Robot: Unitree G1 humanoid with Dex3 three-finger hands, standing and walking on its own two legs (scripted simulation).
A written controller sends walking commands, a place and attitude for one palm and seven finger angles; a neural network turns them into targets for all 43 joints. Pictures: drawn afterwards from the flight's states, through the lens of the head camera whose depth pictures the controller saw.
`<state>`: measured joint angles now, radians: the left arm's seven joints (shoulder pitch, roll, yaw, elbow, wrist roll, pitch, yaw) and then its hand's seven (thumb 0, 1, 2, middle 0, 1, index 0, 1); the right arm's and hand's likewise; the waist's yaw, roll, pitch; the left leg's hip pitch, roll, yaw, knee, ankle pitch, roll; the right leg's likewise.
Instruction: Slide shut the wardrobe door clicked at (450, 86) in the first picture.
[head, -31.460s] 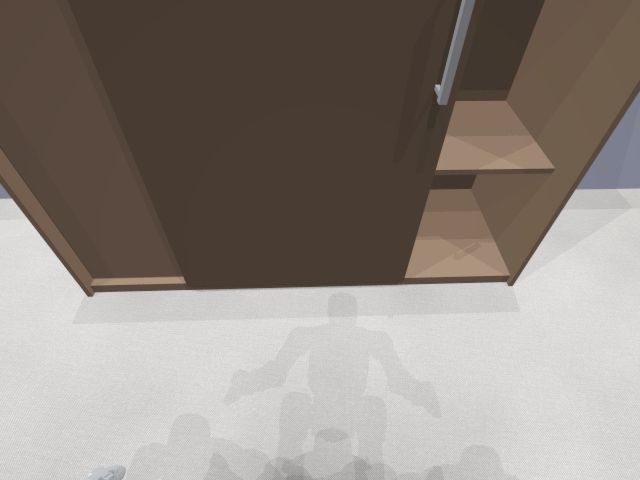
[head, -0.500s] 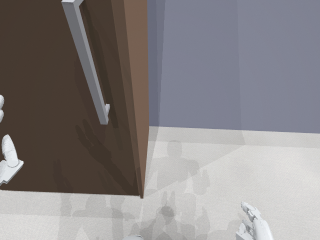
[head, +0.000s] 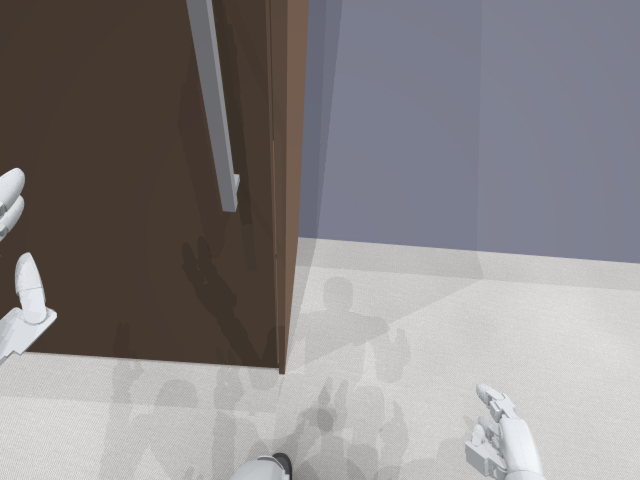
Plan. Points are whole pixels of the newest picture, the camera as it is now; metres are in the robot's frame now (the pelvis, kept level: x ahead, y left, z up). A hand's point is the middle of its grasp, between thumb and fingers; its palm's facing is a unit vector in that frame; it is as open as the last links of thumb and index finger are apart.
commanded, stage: step back with the hand held close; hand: left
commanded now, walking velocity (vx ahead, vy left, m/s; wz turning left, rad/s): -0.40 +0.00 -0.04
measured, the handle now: (220, 105) +0.48 +0.18 +0.21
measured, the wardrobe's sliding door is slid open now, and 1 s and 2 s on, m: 0.00 0.00 0.00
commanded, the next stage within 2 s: stop stepping back and stand still in 0.22 s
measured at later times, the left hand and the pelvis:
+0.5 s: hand out of the picture +0.11 +0.32 +0.19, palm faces +0.41 -0.84 -0.36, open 7.4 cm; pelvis -0.09 +0.07 -0.01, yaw -4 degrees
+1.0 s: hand out of the picture +0.05 +0.41 +0.17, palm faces +0.52 -0.80 -0.30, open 7.4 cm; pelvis -0.17 +0.14 +0.00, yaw -1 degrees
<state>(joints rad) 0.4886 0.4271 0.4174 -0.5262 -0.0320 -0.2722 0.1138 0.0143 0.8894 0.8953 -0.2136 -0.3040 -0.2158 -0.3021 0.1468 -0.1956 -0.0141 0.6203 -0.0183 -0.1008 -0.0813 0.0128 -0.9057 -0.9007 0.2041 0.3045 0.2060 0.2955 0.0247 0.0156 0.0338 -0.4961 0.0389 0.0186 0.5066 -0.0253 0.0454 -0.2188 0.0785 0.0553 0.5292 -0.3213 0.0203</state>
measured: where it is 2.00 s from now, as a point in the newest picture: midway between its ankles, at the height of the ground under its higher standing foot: outside the picture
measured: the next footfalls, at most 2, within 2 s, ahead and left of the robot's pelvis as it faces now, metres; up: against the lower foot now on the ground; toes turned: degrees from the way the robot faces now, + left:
right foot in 0.42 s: -0.10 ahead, -0.07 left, +0.00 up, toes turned -5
left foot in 0.54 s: +0.04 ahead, +0.16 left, +0.00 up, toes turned -5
